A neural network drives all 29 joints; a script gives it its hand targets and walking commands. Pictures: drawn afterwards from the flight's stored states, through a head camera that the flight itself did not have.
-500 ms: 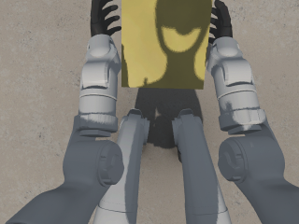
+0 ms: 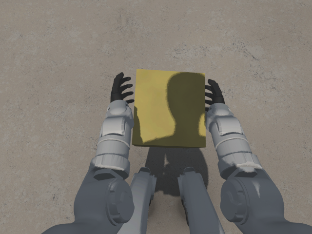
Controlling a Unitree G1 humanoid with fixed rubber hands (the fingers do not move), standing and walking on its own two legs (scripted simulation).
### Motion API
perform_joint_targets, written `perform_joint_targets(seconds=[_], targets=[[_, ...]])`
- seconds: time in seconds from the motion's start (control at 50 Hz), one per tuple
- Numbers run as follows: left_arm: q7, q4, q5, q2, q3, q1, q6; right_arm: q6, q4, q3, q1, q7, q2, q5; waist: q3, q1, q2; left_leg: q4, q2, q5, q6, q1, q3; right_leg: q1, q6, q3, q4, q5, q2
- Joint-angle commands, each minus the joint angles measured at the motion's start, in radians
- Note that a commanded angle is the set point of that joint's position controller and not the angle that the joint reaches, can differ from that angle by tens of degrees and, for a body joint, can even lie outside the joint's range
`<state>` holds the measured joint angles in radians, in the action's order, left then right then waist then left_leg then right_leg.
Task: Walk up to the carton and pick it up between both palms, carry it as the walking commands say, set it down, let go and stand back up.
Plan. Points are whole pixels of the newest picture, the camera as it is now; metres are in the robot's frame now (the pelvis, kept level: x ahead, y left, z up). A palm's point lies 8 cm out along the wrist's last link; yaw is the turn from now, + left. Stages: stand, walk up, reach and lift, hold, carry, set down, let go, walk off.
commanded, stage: reach and lift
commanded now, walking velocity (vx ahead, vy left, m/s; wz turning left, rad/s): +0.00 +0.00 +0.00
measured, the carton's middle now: (165, 114) +0.44 +0.00 -0.12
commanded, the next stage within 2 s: none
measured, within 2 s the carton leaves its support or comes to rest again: neither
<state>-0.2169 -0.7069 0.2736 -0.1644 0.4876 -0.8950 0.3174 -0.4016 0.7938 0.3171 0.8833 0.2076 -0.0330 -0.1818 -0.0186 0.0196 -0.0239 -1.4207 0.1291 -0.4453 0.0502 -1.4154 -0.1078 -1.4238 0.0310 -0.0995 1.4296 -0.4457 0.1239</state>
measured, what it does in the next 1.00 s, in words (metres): rises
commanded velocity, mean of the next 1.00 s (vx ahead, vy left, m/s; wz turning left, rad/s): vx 0.00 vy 0.00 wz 0.00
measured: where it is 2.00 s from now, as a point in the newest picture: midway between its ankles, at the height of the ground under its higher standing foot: (166, 212)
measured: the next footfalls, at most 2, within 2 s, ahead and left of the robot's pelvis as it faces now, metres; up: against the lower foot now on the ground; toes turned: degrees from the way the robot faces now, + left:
none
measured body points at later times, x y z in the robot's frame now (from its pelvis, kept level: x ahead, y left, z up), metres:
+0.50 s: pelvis +0.07 +0.00 +0.09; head +0.22 +0.00 +0.51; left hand +0.44 +0.13 +0.03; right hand +0.44 -0.13 +0.01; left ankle +0.11 +0.13 -0.57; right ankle +0.11 -0.12 -0.57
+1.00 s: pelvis +0.08 +0.00 +0.14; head +0.16 -0.01 +0.59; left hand +0.43 +0.14 +0.11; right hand +0.42 -0.13 +0.09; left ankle +0.11 +0.13 -0.57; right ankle +0.11 -0.12 -0.57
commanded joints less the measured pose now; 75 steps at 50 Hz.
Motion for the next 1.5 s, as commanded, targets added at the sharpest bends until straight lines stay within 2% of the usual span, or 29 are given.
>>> perform_joint_targets(seconds=[0.0,0.1,0.18,0.28,0.34,0.46,0.54,0.66,0.84,1.04,1.3,1.48], targets=[[0.368,-0.217,-0.109,-1.093,-0.479,-0.495,0.009,0.128,-0.143,-0.420,0.806,-0.332,-1.126,0.134,-0.868,0.008,0.070,0.235,0.034,0.018,-0.051,0.396,0.095,0.465,-0.008,0.068,-0.288,0.012,0.017],[0.377,-0.247,-0.059,-1.046,-0.430,-0.365,-0.029,0.155,-0.083,-0.371,0.657,-0.327,-1.107,0.072,-0.767,0.024,0.085,0.312,0.031,0.088,-0.055,0.421,0.085,0.510,-0.009,0.054,-0.363,0.085,0.016],[0.374,-0.193,-0.045,-1.040,-0.461,-0.291,-0.057,0.178,-0.066,-0.366,0.535,-0.336,-1.093,0.043,-0.768,0.009,0.064,0.371,0.027,0.180,-0.045,0.509,0.075,0.551,-0.017,0.062,-0.408,0.178,0.027],[0.363,-0.073,-0.079,-1.061,-0.592,-0.208,-0.095,0.216,-0.145,-0.462,0.424,-0.343,-1.126,0.067,-0.895,0.010,0.051,0.400,0.024,0.370,-0.031,0.644,0.059,0.644,-0.016,0.061,-0.432,0.370,0.040],[0.356,-0.026,-0.100,-1.066,-0.672,-0.149,-0.107,0.235,-0.204,-0.534,0.381,-0.342,-1.134,0.093,-0.943,0.017,0.041,0.415,0.022,0.442,-0.024,0.706,0.050,0.693,-0.015,0.055,-0.448,0.444,0.042],[0.349,0.020,-0.135,-1.054,-0.768,-0.040,-0.116,0.253,-0.271,-0.621,0.288,-0.331,-1.121,0.121,-0.939,0.020,0.035,0.471,0.010,0.518,-0.017,0.801,0.029,0.785,-0.010,0.034,-0.509,0.518,0.034],[0.346,0.017,-0.143,-1.056,-0.781,0.043,-0.113,0.253,-0.282,-0.637,0.213,-0.324,-1.102,0.115,-0.883,0.016,0.031,0.526,-0.003,0.578,-0.015,0.879,0.011,0.829,-0.013,0.021,-0.563,0.553,0.026],[0.351,-0.027,-0.111,-1.048,-0.731,0.125,-0.102,0.242,-0.265,-0.614,0.138,-0.325,-1.084,0.077,-0.719,0.019,0.033,0.624,-0.019,0.582,-0.025,0.923,0.002,0.883,-0.018,0.002,-0.656,0.546,0.011],[0.368,-0.038,-0.086,-1.067,-0.682,0.099,-0.074,0.208,-0.263,-0.600,0.168,-0.333,-1.115,0.051,-0.620,0.031,0.043,0.721,-0.023,0.501,-0.039,0.984,0.019,0.997,-0.016,0.002,-0.746,0.483,-0.007],[0.383,0.006,-0.112,-1.100,-0.697,0.049,0.003,0.130,-0.286,-0.601,0.207,-0.349,-1.154,0.073,-0.600,0.034,0.042,0.800,-0.028,0.452,-0.036,1.092,0.032,1.111,-0.013,0.009,-0.831,0.420,-0.013],[0.404,0.011,-0.136,-1.146,-0.655,0.013,0.138,0.003,-0.294,-0.566,0.255,-0.374,-1.185,0.106,-0.448,0.030,0.024,0.915,-0.041,0.375,-0.027,1.184,0.035,1.223,-0.023,0.022,-0.942,0.331,-0.025],[0.411,0.066,-0.187,-1.179,-0.683,0.009,0.231,-0.090,-0.351,-0.581,0.272,-0.386,-1.215,0.149,-0.430,0.029,0.012,0.956,-0.050,0.432,-0.021,1.262,0.027,1.319,-0.029,0.032,-0.979,0.387,-0.025]])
